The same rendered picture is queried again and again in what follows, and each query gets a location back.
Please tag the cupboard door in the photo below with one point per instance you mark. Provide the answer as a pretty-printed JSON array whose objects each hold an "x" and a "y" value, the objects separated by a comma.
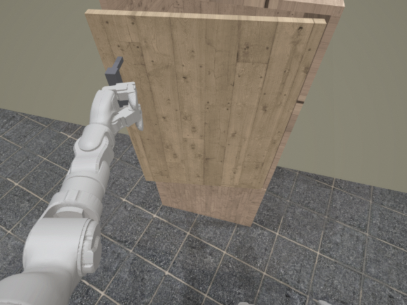
[{"x": 216, "y": 91}]

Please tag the robot left hand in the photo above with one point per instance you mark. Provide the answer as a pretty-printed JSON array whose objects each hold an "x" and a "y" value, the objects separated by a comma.
[{"x": 105, "y": 109}]

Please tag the handle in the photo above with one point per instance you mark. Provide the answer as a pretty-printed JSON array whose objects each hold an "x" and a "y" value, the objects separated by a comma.
[{"x": 113, "y": 77}]

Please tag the left robot forearm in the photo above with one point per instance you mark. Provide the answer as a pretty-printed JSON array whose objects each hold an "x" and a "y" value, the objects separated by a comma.
[{"x": 85, "y": 184}]

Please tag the robot left upper arm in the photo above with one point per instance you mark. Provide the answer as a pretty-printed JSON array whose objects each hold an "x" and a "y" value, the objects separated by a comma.
[{"x": 59, "y": 253}]

